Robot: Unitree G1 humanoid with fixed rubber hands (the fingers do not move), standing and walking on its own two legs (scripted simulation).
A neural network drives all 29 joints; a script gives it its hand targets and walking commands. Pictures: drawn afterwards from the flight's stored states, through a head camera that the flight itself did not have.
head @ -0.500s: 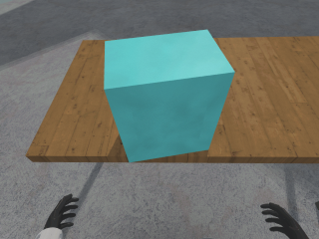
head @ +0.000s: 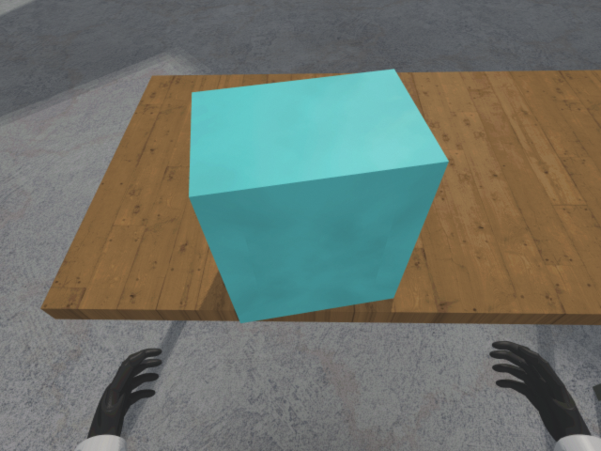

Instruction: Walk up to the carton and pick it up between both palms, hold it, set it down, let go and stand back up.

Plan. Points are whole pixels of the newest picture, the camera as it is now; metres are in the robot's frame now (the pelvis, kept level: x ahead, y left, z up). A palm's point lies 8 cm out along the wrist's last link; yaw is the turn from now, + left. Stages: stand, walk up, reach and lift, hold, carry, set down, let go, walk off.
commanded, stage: reach and lift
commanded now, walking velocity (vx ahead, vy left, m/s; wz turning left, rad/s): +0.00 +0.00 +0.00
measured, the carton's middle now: (308, 211) +0.40 +0.02 +0.08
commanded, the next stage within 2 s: none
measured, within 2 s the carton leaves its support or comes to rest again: neither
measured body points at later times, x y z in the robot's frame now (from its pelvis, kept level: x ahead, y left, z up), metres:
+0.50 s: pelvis -0.02 +0.00 +0.00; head -0.01 +0.00 +0.45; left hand +0.20 +0.23 +0.03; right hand +0.18 -0.25 +0.03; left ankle +0.01 +0.14 -0.74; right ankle +0.00 -0.13 -0.74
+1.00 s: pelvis -0.02 +0.00 +0.00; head +0.00 +0.00 +0.45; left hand +0.25 +0.24 +0.10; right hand +0.26 -0.23 +0.08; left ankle +0.01 +0.14 -0.74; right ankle +0.00 -0.13 -0.74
